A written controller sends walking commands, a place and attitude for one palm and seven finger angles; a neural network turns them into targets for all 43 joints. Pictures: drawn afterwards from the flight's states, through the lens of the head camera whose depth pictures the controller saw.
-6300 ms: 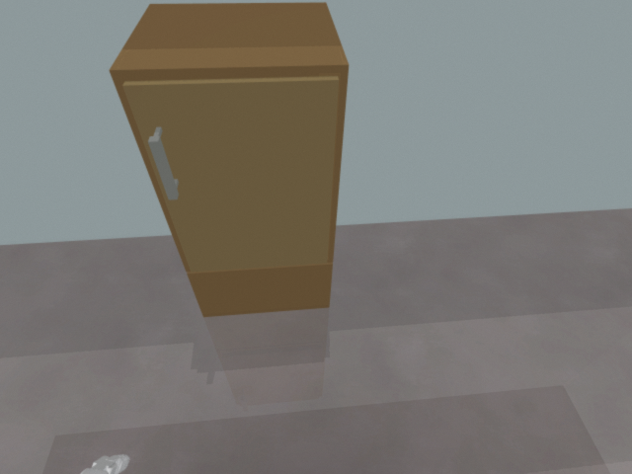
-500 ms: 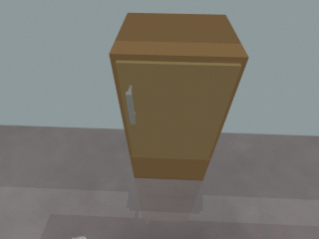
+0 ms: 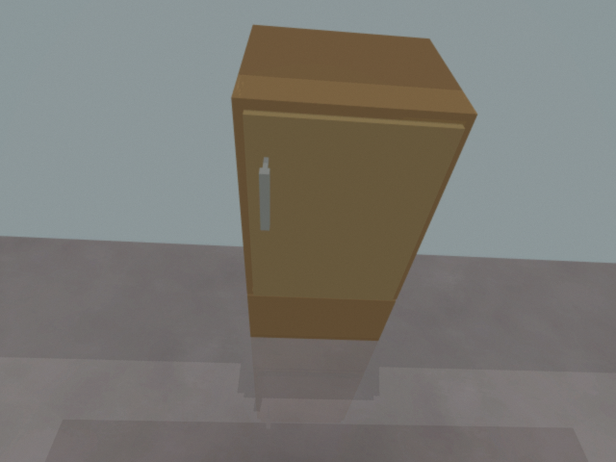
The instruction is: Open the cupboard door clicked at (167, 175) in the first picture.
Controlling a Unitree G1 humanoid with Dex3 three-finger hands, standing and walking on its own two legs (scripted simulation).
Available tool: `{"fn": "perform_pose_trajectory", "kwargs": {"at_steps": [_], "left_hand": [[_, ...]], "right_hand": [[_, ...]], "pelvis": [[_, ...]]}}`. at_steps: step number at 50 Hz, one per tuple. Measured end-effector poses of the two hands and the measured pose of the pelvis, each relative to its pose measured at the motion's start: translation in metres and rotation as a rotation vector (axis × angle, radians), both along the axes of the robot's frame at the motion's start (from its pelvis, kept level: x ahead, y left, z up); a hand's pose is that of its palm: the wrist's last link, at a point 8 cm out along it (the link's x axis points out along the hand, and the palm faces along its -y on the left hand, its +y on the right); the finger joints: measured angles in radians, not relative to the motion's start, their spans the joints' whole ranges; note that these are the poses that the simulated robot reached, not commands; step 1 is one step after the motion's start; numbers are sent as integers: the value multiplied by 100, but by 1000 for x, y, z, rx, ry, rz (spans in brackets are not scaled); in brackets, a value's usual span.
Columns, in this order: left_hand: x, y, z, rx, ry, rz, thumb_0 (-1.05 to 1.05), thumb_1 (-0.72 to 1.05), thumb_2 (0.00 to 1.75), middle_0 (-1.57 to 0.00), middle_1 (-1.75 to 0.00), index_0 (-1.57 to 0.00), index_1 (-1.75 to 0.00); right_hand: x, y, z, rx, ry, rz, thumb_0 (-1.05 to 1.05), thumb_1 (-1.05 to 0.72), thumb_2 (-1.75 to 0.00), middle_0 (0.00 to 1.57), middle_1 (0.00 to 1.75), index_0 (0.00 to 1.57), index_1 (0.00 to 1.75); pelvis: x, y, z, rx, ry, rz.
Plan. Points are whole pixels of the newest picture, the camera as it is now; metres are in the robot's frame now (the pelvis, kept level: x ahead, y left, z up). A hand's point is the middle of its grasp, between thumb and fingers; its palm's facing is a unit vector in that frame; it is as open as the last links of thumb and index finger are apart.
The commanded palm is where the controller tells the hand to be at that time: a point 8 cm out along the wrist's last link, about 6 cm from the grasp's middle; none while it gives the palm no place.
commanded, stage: come to a stop and stand still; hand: left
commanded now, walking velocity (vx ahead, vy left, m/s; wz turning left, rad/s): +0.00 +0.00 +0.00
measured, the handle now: (265, 194) +0.64 +0.11 -0.05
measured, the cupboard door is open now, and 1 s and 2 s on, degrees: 0 0 0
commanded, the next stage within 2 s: look again from close up in 1.58 s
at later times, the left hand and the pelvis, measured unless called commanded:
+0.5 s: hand out of the picture -0.04 +0.20 -0.18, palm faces +0.01 -0.99 -0.14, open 7.4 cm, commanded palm none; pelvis -0.05 +0.03 +0.00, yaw +0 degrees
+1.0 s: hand out of the picture -0.04 +0.14 -0.18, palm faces +0.03 -0.99 -0.11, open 7.4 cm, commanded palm none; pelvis -0.03 -0.01 +0.00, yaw +0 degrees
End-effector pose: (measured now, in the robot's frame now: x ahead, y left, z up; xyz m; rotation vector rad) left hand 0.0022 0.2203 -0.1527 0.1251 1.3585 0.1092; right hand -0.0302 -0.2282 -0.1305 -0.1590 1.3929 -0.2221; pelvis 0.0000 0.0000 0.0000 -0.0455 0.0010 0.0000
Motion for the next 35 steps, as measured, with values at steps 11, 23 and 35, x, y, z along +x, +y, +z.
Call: {"fn": "perform_pose_trajectory", "kwargs": {"at_steps": [11, 23, 35], "left_hand": [[-103, 17, 7, 49, 162, 79, 0, 91, 90, -20, -29, -20, -29], [-61, 32, -3, -11, 31, 7, 1, 91, 90, -20, -29, -20, -29], [-25, 18, 10, 41, -72, -22, 1, 93, 90, -20, -29, -20, -29]], "right_hand": [[-5, 16, -7, 43, -20, 15, 1, -91, -90, 20, 30, 20, 30], [-41, 45, -3, 27, -3, 19, 1, -91, -90, 20, 30, 20, 30], [-51, 40, -15, 98, 5, 0, 1, -91, -90, 20, 30, 20, 30]], "pelvis": [[-33, 13, 0, 14, -22, 6], [-48, 34, 0, 31, 1, -2], [-54, 11, -1, 61, 15, -1]]}}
